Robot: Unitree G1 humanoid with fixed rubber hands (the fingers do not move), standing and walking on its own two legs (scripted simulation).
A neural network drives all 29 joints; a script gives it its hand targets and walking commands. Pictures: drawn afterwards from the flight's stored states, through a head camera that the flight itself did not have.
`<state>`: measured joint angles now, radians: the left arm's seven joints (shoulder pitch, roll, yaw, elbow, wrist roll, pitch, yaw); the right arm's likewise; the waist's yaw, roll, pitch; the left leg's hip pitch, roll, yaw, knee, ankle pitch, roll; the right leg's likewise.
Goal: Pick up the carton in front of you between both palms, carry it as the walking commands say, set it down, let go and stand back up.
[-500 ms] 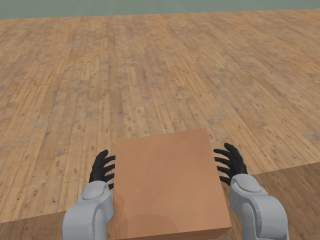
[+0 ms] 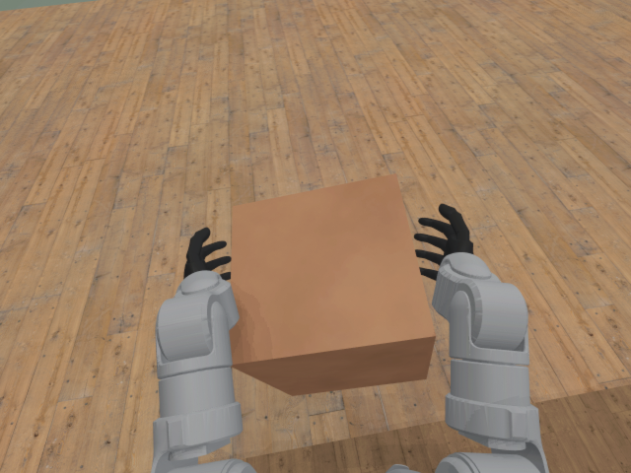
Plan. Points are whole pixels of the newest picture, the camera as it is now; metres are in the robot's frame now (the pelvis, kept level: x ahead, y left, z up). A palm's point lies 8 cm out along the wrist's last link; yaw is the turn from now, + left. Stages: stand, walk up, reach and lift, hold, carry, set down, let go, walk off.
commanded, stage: carry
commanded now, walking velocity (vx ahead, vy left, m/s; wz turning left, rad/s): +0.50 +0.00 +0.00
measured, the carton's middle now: (337, 299) +0.35 +0.00 +0.01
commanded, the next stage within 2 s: none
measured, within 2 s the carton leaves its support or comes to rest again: neither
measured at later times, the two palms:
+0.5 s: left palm (258, 135) +0.64 +0.13 +0.10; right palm (434, 128) +0.61 -0.17 +0.11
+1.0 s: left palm (293, 124) +0.96 +0.10 -0.09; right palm (404, 116) +0.98 -0.20 -0.09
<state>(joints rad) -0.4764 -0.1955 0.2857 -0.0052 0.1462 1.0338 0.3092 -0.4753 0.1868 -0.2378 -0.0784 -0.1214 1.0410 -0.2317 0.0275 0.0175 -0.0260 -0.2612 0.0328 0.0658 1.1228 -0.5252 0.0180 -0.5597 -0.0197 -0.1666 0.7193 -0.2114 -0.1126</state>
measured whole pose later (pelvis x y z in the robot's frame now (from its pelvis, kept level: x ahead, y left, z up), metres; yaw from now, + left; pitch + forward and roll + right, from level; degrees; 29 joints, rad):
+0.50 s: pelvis +0.30 +0.01 +0.00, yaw -1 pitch +6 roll +1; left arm -0.42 -0.19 0.30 -0.14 0.13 1.04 0.30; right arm -0.45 0.22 -0.19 -0.13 -0.10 1.01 -0.25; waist -0.13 0.00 -0.05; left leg -0.40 -0.04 0.06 0.74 -0.45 0.05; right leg -0.61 0.01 0.00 1.25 -0.54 -0.03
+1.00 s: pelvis +0.65 -0.07 -0.14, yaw +0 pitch +5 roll +0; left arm -0.42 -0.21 0.28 0.01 0.07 0.93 0.30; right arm -0.39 0.19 -0.26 -0.05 -0.10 0.92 -0.19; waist 0.07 0.03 0.05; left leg -0.76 0.07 0.01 1.13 -0.36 0.04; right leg -0.38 0.06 -0.15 0.70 -0.41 -0.12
